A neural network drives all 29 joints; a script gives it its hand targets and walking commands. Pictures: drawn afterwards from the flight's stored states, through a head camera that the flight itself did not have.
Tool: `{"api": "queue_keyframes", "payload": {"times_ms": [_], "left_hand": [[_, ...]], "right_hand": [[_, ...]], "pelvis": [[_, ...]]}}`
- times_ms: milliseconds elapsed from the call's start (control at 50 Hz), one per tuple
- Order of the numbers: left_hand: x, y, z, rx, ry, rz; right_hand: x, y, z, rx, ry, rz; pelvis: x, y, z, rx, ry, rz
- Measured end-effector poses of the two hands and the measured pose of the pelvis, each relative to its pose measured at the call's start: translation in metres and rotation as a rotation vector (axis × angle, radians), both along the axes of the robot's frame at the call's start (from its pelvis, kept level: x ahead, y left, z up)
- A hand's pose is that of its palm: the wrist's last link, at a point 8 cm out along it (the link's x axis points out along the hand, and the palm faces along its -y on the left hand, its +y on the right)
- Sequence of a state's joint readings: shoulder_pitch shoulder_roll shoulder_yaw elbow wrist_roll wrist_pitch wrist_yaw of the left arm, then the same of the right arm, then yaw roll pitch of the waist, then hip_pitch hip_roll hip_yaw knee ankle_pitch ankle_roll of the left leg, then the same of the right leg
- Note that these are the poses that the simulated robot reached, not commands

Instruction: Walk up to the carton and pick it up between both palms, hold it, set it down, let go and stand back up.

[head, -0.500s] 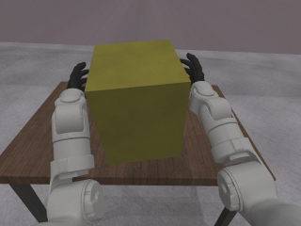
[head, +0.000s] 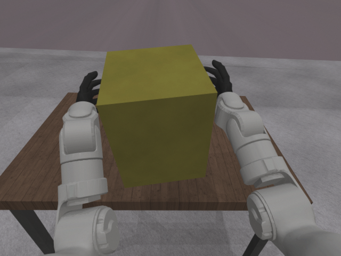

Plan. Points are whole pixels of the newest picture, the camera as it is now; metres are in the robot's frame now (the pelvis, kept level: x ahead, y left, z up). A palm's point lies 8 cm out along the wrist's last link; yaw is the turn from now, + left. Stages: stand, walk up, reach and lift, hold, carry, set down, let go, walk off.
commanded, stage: hold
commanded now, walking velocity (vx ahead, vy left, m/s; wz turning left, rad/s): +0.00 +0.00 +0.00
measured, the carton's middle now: (157, 116) +0.39 +0.00 +0.19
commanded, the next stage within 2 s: none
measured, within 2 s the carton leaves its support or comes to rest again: neither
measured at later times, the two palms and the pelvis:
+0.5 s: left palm (86, 106) +0.36 +0.15 +0.25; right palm (222, 94) +0.36 -0.14 +0.26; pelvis +0.00 +0.00 +0.00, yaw +0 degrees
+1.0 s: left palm (86, 106) +0.36 +0.15 +0.24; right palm (222, 95) +0.36 -0.14 +0.26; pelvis +0.00 +0.00 +0.00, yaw +0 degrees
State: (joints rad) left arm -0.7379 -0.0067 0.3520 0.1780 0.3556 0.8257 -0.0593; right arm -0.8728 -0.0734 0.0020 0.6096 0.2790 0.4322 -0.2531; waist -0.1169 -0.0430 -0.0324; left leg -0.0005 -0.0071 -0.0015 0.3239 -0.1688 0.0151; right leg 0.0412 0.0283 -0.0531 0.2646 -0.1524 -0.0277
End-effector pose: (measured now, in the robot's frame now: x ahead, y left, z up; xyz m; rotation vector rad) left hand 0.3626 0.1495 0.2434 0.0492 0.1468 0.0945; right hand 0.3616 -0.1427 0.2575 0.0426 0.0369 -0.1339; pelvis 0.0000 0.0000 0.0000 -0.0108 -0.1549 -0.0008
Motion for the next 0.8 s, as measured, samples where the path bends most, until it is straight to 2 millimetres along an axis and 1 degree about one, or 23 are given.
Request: {"api": "queue_keyframes", "payload": {"times_ms": [340,800], "left_hand": [[-0.0006,-0.0005,0.0015,-0.004,0.001,0.002],[0.0004,0.0009,0.0014,-0.002,0.001,0.0]], "right_hand": [[0.0,-0.0005,0.0014,-0.003,0.002,0.002],[0.0006,0.0009,0.0019,-0.001,0.003,0.0]], "pelvis": [[-0.0014,-0.0024,0.0001,0.002,0.001,0.004],[-0.0008,-0.0006,0.0,0.0,0.004,0.004]]}}
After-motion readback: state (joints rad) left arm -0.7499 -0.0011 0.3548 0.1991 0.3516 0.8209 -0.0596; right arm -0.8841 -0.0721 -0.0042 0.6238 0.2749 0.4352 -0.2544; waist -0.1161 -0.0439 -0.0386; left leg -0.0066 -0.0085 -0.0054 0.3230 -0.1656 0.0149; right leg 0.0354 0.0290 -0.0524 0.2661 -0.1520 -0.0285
